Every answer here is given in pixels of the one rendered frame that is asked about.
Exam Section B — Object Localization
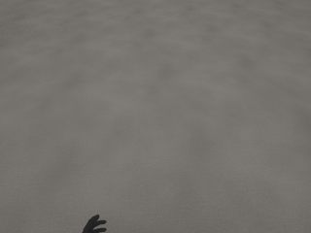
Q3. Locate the left robot hand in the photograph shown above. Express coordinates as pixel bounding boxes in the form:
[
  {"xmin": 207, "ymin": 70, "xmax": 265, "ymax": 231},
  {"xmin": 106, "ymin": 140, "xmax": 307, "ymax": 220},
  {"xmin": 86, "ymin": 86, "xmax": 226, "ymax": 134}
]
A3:
[{"xmin": 82, "ymin": 215, "xmax": 107, "ymax": 233}]

